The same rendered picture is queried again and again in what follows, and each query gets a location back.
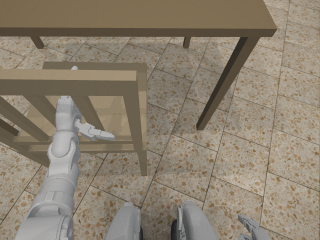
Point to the left robot shin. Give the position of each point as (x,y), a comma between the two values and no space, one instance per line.
(136,236)

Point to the robot left hand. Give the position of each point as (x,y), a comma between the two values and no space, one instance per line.
(66,120)

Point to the left robot forearm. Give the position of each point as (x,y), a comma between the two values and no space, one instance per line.
(60,182)

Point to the table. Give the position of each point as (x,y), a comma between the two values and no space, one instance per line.
(248,19)

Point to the left robot thigh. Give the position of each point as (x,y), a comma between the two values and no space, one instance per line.
(125,223)

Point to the chair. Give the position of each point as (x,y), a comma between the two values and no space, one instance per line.
(116,90)

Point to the robot left upper arm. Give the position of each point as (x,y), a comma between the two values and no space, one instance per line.
(53,227)

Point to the robot right hand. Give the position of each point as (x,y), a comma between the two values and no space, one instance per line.
(253,227)

